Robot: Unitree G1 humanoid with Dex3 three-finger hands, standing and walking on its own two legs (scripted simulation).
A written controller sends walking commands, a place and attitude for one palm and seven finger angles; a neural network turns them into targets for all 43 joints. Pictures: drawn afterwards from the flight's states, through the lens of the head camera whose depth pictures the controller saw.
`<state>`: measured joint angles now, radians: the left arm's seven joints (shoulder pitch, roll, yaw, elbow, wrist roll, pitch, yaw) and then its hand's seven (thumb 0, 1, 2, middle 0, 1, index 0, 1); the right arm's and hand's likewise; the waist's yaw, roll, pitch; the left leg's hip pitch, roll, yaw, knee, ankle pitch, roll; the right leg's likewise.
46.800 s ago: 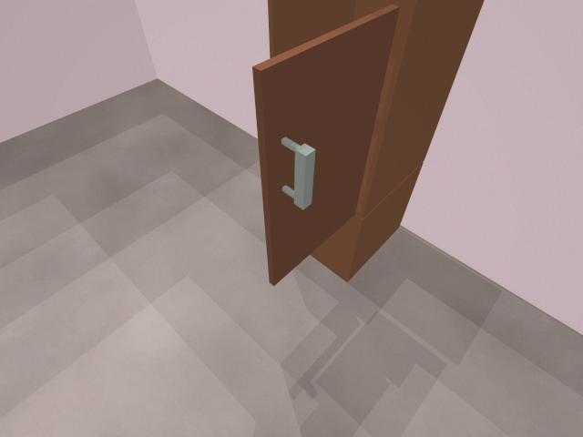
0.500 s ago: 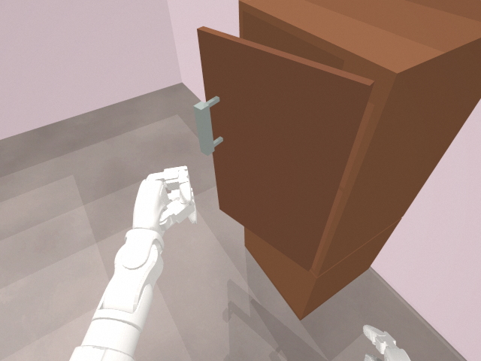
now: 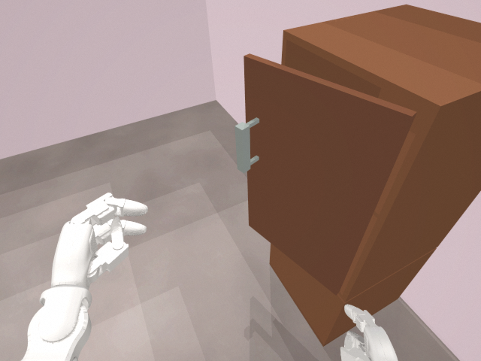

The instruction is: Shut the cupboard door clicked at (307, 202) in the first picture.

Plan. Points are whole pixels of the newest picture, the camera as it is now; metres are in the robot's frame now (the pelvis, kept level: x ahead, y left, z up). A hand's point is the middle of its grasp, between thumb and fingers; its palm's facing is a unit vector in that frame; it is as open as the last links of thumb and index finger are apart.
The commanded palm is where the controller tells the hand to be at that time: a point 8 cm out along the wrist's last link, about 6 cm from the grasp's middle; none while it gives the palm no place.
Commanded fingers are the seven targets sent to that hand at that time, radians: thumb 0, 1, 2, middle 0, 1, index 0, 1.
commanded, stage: draw the hand back to the body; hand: left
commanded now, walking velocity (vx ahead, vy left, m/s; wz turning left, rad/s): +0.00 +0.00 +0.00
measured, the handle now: (249, 145) +0.60 +0.05 +0.04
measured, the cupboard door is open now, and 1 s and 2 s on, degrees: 17 17 17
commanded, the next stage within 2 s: step back with the hand held close in 0.62 s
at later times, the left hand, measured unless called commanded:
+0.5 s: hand (40, 268) +0.18 +0.28 +0.16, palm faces +0.46 -0.81 -0.37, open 7.3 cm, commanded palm +0.13 +0.31 +0.17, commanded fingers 0.00 0.90 0.90 -0.20 -0.30 -0.20 -0.30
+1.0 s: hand (49, 258) +0.19 +0.27 +0.16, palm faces +0.39 -0.81 -0.44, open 7.4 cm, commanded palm +0.13 +0.31 +0.17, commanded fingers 0.00 0.90 0.90 -0.20 -0.30 -0.20 -0.30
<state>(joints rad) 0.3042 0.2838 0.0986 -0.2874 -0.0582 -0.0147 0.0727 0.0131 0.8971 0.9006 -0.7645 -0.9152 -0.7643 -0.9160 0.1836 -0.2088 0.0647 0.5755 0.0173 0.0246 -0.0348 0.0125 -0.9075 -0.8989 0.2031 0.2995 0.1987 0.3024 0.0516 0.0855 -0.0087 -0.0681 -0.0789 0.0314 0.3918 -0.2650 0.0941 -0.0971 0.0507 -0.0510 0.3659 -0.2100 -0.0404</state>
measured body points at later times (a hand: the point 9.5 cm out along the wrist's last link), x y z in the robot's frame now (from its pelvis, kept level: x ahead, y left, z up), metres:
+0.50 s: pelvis -0.01 +0.01 +0.00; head -0.04 +0.00 +0.45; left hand +0.15 +0.32 +0.18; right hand +0.18 -0.21 -0.08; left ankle -0.03 +0.05 -0.74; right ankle +0.00 -0.09 -0.74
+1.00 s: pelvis -0.02 +0.02 -0.01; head -0.02 +0.01 +0.44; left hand +0.17 +0.31 +0.18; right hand +0.15 -0.24 -0.09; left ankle -0.03 +0.05 -0.74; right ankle +0.00 -0.09 -0.74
